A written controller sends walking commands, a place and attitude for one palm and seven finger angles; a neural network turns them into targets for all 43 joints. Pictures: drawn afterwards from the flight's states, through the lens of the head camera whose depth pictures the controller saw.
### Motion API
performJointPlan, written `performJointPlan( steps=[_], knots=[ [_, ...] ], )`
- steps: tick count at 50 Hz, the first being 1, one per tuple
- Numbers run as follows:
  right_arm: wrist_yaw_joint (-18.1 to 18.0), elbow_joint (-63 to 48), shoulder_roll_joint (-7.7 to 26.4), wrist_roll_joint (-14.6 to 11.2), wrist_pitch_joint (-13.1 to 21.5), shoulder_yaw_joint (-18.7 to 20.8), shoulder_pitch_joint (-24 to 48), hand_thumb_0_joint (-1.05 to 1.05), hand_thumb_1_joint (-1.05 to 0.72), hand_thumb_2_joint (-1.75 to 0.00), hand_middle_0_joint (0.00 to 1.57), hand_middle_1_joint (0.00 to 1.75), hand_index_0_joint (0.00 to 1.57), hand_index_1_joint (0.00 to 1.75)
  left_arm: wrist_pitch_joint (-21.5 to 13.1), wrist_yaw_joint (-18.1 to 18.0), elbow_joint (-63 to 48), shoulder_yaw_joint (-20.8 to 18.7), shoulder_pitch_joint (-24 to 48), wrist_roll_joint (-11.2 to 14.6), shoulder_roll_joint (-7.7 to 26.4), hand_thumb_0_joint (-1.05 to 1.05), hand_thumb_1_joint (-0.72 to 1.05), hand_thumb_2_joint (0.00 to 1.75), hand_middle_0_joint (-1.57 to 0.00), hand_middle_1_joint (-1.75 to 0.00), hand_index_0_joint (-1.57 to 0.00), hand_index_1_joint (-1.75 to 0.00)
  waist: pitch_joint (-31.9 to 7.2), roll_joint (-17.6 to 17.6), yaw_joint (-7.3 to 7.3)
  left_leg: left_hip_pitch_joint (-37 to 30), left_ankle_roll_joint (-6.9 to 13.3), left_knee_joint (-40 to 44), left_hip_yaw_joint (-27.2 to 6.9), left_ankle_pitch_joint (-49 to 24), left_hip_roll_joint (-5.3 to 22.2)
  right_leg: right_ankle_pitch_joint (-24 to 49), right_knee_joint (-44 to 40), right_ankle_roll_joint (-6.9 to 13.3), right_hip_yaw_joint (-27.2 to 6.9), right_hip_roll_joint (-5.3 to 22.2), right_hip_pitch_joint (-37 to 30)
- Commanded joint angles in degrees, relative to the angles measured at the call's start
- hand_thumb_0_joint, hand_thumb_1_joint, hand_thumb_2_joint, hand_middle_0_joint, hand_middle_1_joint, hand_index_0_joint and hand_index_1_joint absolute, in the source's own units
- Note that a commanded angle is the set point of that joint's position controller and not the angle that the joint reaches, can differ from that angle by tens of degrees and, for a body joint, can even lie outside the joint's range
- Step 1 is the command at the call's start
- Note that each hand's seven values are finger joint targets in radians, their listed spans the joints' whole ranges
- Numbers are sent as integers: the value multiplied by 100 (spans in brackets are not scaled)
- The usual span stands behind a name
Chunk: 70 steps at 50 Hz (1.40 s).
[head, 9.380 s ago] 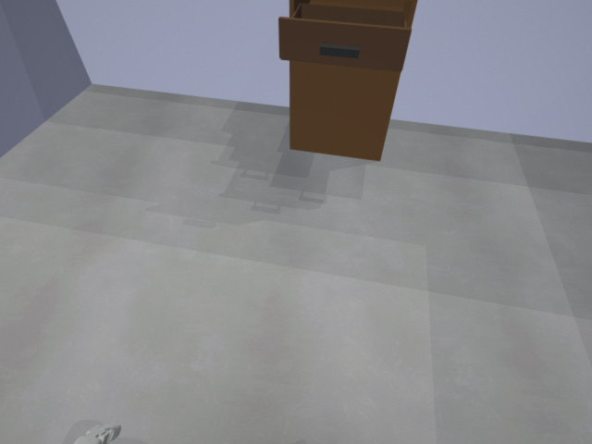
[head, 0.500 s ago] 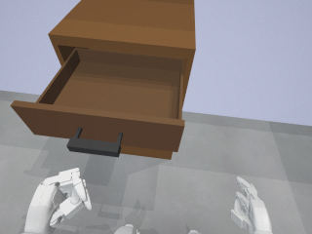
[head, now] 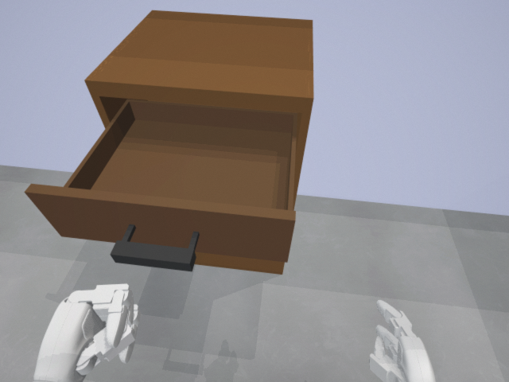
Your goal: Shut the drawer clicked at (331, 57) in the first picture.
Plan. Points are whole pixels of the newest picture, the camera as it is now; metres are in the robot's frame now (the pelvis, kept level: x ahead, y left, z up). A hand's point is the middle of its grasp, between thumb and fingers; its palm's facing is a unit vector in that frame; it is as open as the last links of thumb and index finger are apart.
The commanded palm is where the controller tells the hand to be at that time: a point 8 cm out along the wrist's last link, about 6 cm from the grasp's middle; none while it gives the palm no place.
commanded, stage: raise the hand and make a fist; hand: left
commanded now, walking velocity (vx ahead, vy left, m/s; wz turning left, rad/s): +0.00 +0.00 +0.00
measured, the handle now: (158, 244) +0.34 +0.20 +0.00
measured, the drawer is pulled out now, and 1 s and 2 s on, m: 0.30 0.30 0.30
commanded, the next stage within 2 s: bring the fist close to the handle in 0.26 s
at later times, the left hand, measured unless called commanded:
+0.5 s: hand (139, 329) +0.17 +0.16 +0.08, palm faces -0.01 -1.00 -0.07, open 3.3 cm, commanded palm +0.15 +0.21 +0.09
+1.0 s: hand (162, 313) +0.21 +0.15 +0.03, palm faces -0.04 -1.00 -0.07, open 3.3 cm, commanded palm +0.20 +0.21 +0.04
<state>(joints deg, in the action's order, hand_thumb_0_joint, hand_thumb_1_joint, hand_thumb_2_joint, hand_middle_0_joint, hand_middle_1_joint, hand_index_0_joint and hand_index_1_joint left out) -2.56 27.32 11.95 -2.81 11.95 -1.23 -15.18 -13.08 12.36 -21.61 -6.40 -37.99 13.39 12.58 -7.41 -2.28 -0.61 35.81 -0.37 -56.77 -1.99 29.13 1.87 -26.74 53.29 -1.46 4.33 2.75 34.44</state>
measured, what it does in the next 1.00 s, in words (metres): stands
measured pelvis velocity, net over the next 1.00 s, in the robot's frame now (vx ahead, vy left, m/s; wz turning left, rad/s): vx -0.01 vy -0.01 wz -0.01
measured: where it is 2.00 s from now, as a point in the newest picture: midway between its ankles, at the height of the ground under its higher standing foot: outside the picture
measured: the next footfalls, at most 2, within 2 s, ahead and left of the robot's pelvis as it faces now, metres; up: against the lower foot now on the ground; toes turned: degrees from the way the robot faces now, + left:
none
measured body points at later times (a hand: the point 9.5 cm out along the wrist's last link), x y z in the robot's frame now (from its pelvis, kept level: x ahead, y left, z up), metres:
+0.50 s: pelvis +0.00 -0.01 +0.00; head +0.02 -0.02 +0.45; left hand +0.17 +0.21 +0.09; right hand +0.19 -0.24 -0.05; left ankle +0.00 +0.12 -0.68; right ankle +0.00 -0.14 -0.68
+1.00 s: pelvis -0.01 -0.01 -0.02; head +0.05 -0.01 +0.43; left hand +0.21 +0.21 +0.04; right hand +0.16 -0.25 -0.10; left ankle +0.00 +0.12 -0.68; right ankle +0.00 -0.14 -0.68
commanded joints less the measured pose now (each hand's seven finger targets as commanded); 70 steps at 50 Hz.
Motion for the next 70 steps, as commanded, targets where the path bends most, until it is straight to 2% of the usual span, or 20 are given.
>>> performJointPlan(
  steps=[1,4,9,16,19,22,28,31,35,36,37,39,42,46,49,54,57,64,67,70],
  knots=[
    [-45,-936,668,-26,457,327,623,0,-90,-90,20,30,20,30,-418,1,-1007,-516,-91,129,611,0,90,90,-140,-160,-140,-160,-412,133,-15,-279,120,1062,51,-1474,-183,1065,-813,217,93,-304,-521],
    [-27,-925,646,-35,538,338,591,0,-90,-90,20,30,20,30,-539,40,-1167,-380,-96,158,497,0,90,90,-140,-160,-140,-160,-488,-74,1,-383,121,1047,95,-1570,-194,1184,-801,211,84,-283,-534],
    [-60,-831,674,-37,577,352,588,0,-90,-90,20,30,20,30,-588,64,-893,-528,61,181,599,0,90,90,-140,-160,-140,-160,-335,126,44,-298,130,1041,112,-1399,-209,1018,-933,195,0,-280,-514],
    [-67,-772,692,-32,629,341,613,0,-90,-90,20,30,20,30,-595,137,-854,-523,216,197,616,0,90,90,-140,-160,-140,-160,-418,36,58,-402,152,1036,130,-1547,-217,1227,-962,188,-33,-272,-608],
    [-64,-760,677,-17,648,336,602,0,-90,-90,20,30,20,30,-585,168,-695,-426,209,205,503,0,90,90,-140,-160,-140,-160,-321,151,85,-369,145,1032,134,-1492,-225,1202,-989,167,-41,-262,-541],
    [-88,-674,726,4,580,348,578,0,-90,-90,20,30,20,30,-610,184,-255,-543,406,173,541,0,90,90,-140,-160,-140,-160,-158,392,119,-188,134,1006,120,-1338,-230,985,-981,162,-36,-277,-405],
    [-46,-699,729,53,589,356,524,0,-90,-90,20,30,20,30,-860,198,-372,-251,744,92,392,0,90,90,-140,-160,-140,-160,-544,32,161,-269,141,841,121,-1484,-248,1150,-731,183,-22,-256,-273],
    [-40,-671,759,86,535,363,529,0,-90,-90,20,30,20,30,-915,92,-171,-248,932,0,437,0,90,90,-140,-160,-140,-160,-517,195,194,-84,138,782,77,-1396,-229,1030,-611,187,15,-281,-123],
    [-32,-720,759,87,433,398,484,0,-90,-90,20,30,20,30,-950,16,15,-288,925,-41,413,0,90,90,-140,-160,-140,-160,-706,151,142,23,118,694,107,-1424,-234,1065,-463,199,17,-267,-70],
    [-35,-695,781,102,402,394,517,0,-90,-90,20,30,20,30,-965,-30,24,-330,1051,-94,511,0,90,90,-140,-160,-140,-160,-768,111,141,46,130,647,103,-1493,-231,1128,-408,210,-1,-267,-68],
    [-24,-740,753,106,378,392,488,0,-90,-90,20,30,20,30,-962,-41,12,-254,1001,-87,406,0,90,90,-140,-160,-140,-160,-844,-30,118,37,119,649,120,-1492,-236,1120,-379,214,4,-255,-48],
    [-20,-744,770,109,354,388,485,0,-90,-90,20,30,20,30,-1002,-63,22,-193,1232,-78,396,0,90,90,-140,-160,-140,-160,-826,27,178,105,117,578,116,-1457,-230,1107,-332,212,-5,-258,61],
    [-20,-723,771,130,282,408,457,0,-90,-90,20,30,20,30,-1038,-94,310,-275,1151,-95,394,0,90,90,-140,-160,-140,-160,-943,183,141,272,115,479,128,-1507,-228,1178,-239,214,-21,-259,45],
    [-30,-655,807,135,230,424,498,0,-90,-90,20,30,20,30,-1153,-55,524,-460,1413,-51,551,0,90,90,-140,-160,-140,-160,-954,214,159,487,118,335,129,-1431,-220,1097,-158,223,-67,-257,181],
    [-20,-634,844,144,235,405,433,0,-90,-90,20,30,20,30,-1245,26,614,-315,1855,-31,483,0,90,90,-140,-160,-140,-160,-1076,62,247,557,113,202,129,-1375,-221,1052,-36,220,-90,-241,392],
    [-10,-612,873,161,242,433,398,0,-90,-90,20,30,20,30,-1311,58,775,-285,2054,-11,479,0,90,90,-140,-160,-140,-160,-1366,123,241,641,115,41,106,-1485,-212,1170,164,225,-75,-239,502],
    [-12,-581,888,165,176,441,412,0,-90,-90,20,30,20,30,-1290,26,1043,-420,2176,-50,568,0,90,90,-140,-160,-140,-160,-1385,133,215,808,119,-56,115,-1447,-208,1131,256,235,-100,-239,610],
    [26,-586,932,185,77,418,410,0,-90,-90,20,30,20,30,-1340,-35,1280,-226,2940,-126,492,0,90,90,-140,-160,-140,-160,-1433,39,312,1051,115,-246,90,-1195,-202,834,444,241,-107,-236,1016],
    [25,-557,945,204,24,430,395,0,-90,-90,20,30,20,30,-1368,-60,1512,-397,3040,-139,595,0,90,90,-140,-160,-140,-160,-1632,151,251,1170,127,-342,91,-1178,-205,805,526,255,-141,-237,1012],
    [49,-626,936,180,-13,432,428,0,-90,-90,20,30,20,30,-1367,-30,1270,-343,3170,-103,593,0,90,90,-140,-160,-140,-160,-1930,-93,191,1020,120,-310,102,-1286,-208,901,578,268,-140,-225,931]
  ],
)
